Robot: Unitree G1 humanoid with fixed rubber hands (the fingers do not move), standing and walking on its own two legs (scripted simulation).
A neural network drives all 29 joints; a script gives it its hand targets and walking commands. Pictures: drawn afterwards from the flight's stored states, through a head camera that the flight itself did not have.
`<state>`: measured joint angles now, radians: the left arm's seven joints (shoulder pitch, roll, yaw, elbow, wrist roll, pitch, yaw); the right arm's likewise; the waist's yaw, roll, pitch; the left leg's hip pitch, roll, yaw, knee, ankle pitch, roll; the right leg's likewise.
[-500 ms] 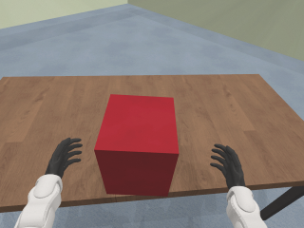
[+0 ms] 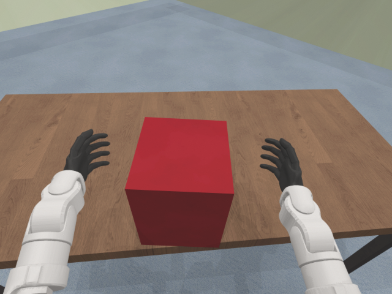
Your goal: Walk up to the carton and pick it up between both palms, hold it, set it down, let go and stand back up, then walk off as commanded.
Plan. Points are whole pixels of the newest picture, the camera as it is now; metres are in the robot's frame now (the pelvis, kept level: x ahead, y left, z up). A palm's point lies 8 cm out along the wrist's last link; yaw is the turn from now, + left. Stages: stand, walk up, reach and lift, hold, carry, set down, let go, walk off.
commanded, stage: reach and lift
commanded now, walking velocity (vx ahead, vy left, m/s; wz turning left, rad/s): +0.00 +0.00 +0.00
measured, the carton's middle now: (182, 184) +0.38 +0.03 -0.02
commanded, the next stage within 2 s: none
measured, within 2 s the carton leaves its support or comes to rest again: neither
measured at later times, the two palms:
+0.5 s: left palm (88, 128) +0.39 +0.22 +0.16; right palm (275, 139) +0.38 -0.16 +0.14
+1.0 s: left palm (100, 173) +0.37 +0.22 +0.04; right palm (274, 172) +0.37 -0.18 +0.05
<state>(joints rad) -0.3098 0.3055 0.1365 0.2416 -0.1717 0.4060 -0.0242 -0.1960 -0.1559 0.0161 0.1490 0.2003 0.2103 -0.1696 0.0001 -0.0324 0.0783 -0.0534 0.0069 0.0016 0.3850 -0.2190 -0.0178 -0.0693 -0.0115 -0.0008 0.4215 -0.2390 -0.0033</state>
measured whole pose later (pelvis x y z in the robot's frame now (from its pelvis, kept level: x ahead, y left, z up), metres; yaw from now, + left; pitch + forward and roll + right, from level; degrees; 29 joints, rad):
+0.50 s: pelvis +0.00 +0.00 +0.00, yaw +0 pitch -3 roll +0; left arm -0.65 0.31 0.17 0.41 -0.17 0.53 -0.02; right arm -0.58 -0.17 0.02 0.40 0.21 0.33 -0.21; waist 0.00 -0.03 0.05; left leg -0.12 0.01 0.00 0.38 -0.21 -0.02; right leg -0.13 -0.01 0.00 0.41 -0.23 0.00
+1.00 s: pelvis +0.01 +0.00 +0.00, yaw +0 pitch +7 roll +0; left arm -0.52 0.23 0.12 0.92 -0.15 -0.19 -0.04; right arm -0.50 -0.17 0.02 0.82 0.21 -0.15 -0.13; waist 0.00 -0.03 -0.07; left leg -0.34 0.02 0.00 0.42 -0.21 -0.02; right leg -0.33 0.00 0.00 0.41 -0.20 0.00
